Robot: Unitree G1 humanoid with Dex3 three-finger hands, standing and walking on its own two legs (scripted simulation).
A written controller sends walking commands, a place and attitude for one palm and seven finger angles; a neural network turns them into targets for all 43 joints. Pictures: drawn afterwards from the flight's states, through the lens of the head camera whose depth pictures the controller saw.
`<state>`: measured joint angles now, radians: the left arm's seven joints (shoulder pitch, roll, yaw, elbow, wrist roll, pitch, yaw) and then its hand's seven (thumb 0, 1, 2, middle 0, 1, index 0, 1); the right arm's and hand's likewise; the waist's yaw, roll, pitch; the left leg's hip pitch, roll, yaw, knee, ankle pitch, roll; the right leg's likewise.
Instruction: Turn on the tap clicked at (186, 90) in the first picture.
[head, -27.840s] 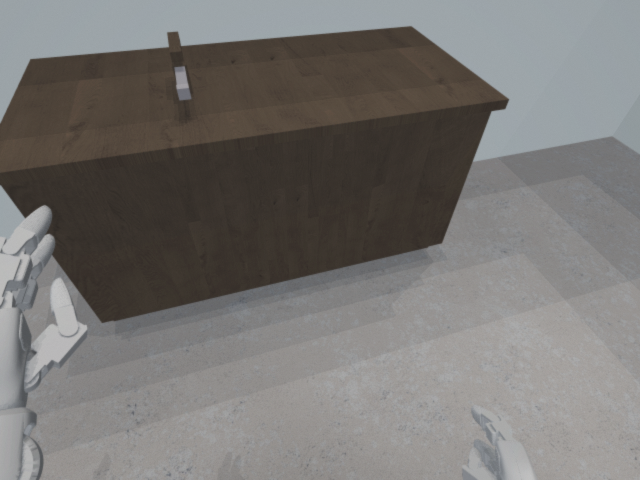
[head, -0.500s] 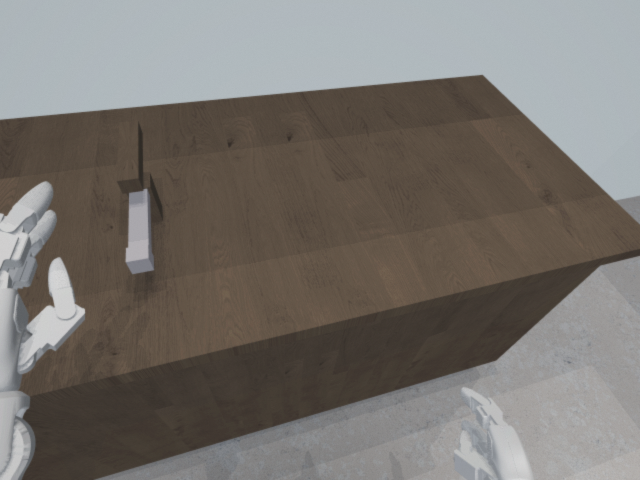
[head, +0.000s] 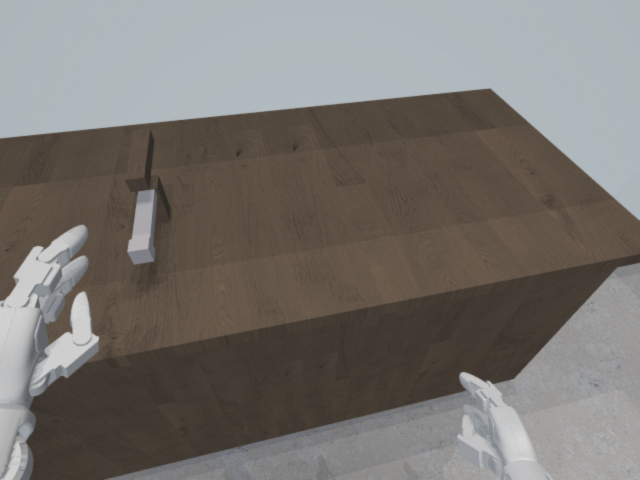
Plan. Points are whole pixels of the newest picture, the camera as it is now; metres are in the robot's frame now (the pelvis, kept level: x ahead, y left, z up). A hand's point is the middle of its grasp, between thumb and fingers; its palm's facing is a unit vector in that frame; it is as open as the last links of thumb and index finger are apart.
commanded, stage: turn the palm inward beside the body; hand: left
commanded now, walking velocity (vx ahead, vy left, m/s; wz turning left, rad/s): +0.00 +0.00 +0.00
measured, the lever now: (141, 250) +0.38 +0.31 +0.05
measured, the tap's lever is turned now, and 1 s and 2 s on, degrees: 0 0 0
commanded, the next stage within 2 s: reach beside the lever's end, fingers flat in 1.86 s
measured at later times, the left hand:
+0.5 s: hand (110, 313) +0.22 +0.23 +0.16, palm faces +0.49 -0.82 -0.29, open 7.4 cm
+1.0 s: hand (111, 343) +0.20 +0.23 +0.13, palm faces +0.48 -0.85 -0.19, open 7.4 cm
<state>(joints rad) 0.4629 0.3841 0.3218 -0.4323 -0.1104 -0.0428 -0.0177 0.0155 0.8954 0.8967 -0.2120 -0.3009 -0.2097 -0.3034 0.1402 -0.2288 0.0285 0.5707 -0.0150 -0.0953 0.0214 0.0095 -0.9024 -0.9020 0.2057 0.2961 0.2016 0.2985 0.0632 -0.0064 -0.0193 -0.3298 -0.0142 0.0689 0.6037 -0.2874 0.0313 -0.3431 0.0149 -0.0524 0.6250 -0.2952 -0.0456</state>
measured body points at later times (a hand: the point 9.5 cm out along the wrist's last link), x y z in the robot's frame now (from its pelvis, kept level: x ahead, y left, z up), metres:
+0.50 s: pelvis +0.02 -0.04 -0.02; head +0.01 -0.07 +0.43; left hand +0.19 +0.27 +0.17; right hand +0.20 -0.28 -0.11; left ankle +0.02 +0.10 -0.73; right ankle +0.02 -0.09 -0.73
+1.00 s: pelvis +0.03 -0.01 +0.00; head +0.02 -0.04 +0.44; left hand +0.17 +0.28 +0.14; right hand +0.24 -0.21 -0.08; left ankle +0.02 +0.10 -0.73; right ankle +0.02 -0.09 -0.73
